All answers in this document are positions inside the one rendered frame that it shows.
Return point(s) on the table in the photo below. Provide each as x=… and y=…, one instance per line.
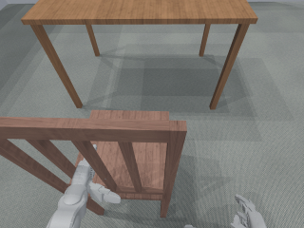
x=140, y=12

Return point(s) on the left robot hand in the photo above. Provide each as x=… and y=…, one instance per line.
x=84, y=174

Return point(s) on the right robot hand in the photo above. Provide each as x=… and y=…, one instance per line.
x=253, y=219

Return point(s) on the robot left forearm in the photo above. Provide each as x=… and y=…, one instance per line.
x=71, y=208

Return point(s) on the chair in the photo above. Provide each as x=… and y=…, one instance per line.
x=137, y=157

